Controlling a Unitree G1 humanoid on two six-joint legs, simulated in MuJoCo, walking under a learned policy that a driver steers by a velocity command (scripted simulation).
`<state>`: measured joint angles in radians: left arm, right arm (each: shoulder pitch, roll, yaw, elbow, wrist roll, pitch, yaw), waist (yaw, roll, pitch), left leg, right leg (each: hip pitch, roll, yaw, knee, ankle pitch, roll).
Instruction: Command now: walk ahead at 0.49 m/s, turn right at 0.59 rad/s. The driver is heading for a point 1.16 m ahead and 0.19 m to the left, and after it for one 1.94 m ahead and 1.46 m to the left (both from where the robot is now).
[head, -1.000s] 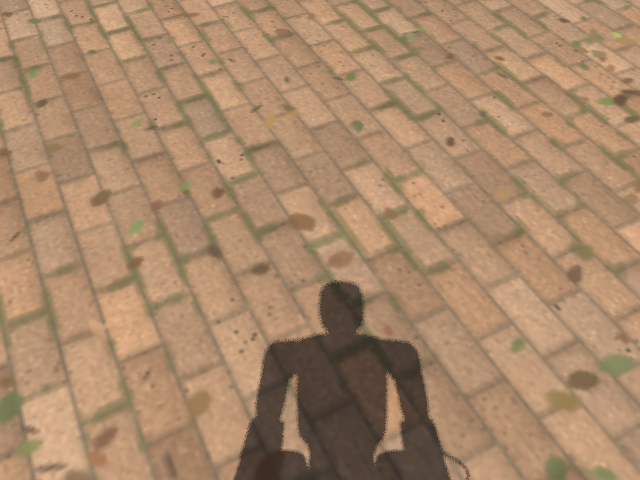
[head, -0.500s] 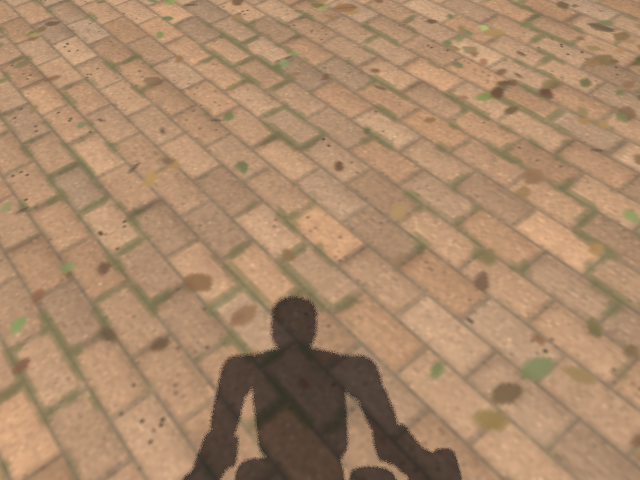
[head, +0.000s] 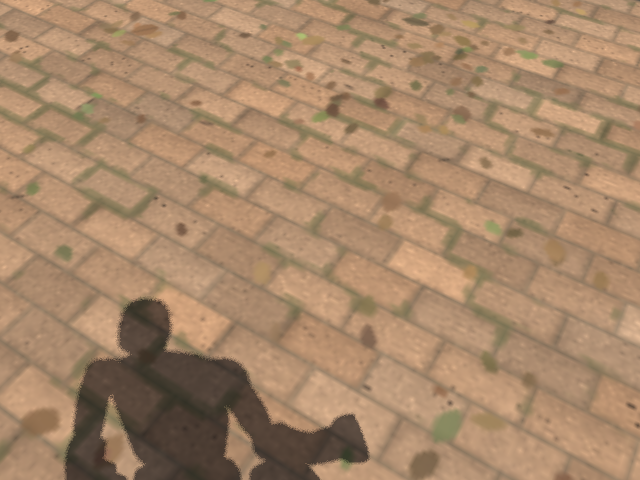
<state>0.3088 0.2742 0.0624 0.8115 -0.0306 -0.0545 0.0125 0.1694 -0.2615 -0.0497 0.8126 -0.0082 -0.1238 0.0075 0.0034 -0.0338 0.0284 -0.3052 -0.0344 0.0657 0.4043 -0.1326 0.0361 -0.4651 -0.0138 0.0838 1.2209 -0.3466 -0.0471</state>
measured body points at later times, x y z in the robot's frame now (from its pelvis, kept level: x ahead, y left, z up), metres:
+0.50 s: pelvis +0.27 -0.08 +0.00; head +0.29 -0.10 +0.45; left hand +0.42 +0.17 -0.10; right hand +0.30 -0.36 -0.14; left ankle +0.20 +0.09 -0.64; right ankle +0.30 -0.17 -0.74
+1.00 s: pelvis +0.54 -0.03 -0.02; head +0.58 -0.02 +0.43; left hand +0.54 +0.25 -0.15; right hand +0.75 -0.26 -0.12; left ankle +0.60 +0.05 -0.74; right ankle +0.38 -0.20 -0.64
